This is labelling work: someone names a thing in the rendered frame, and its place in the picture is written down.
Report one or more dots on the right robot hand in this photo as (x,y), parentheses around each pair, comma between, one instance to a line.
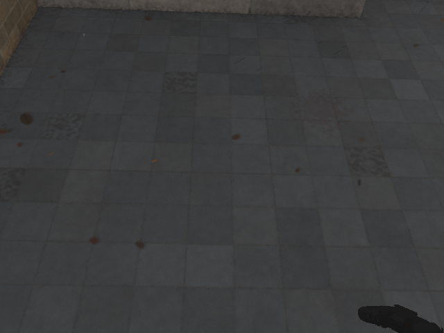
(398,318)

